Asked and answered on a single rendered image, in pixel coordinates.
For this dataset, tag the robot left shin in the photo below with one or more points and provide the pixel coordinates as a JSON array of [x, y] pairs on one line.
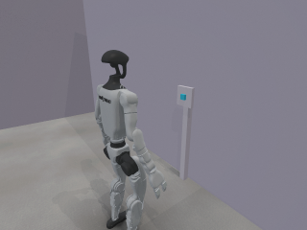
[[116, 199]]

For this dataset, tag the panel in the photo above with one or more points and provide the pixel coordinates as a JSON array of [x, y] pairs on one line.
[[188, 106]]

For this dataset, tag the robot left upper arm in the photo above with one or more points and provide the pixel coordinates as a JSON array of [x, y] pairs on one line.
[[97, 112]]

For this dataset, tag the robot head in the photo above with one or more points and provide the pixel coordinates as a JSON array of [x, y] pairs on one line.
[[115, 57]]

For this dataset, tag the robot left hand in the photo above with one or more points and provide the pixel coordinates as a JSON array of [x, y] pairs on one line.
[[106, 140]]

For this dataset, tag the left robot forearm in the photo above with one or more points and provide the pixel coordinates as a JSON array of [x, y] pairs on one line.
[[99, 122]]

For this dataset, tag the robot right hand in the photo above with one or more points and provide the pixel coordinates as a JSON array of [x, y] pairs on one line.
[[156, 179]]

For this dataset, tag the button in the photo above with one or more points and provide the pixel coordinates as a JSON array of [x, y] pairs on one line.
[[183, 97]]

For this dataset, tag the robot right upper arm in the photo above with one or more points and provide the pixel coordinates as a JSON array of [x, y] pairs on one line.
[[129, 101]]

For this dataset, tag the right robot forearm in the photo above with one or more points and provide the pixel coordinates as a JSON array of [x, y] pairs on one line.
[[144, 157]]

